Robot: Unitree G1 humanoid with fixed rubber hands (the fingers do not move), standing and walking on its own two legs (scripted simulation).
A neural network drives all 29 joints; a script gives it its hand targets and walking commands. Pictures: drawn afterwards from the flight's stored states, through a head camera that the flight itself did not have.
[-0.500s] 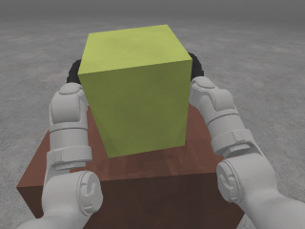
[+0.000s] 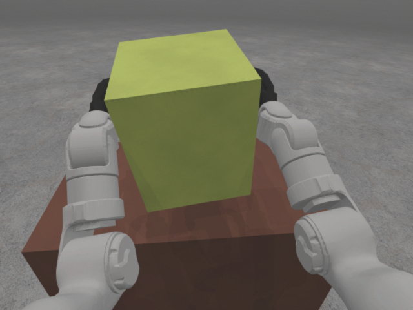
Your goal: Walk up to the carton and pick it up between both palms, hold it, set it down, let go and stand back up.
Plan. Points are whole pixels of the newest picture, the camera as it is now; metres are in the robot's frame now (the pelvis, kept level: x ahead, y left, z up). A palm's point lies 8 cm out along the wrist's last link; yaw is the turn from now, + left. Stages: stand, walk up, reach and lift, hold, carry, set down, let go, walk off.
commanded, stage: hold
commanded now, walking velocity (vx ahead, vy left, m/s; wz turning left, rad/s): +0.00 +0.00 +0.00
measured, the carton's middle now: (187, 120) +0.37 +0.01 +0.27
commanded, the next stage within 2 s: none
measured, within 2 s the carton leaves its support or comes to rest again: neither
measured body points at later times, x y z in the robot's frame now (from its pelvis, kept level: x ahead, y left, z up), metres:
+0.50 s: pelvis +0.00 +0.00 +0.00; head -0.10 +0.02 +0.44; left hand +0.38 +0.15 +0.28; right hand +0.37 -0.14 +0.29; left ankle -0.01 +0.09 -0.75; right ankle +0.03 -0.08 -0.75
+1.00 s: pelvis +0.00 +0.00 +0.00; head -0.10 +0.01 +0.44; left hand +0.38 +0.16 +0.28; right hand +0.38 -0.14 +0.29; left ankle -0.01 +0.09 -0.75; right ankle +0.03 -0.08 -0.75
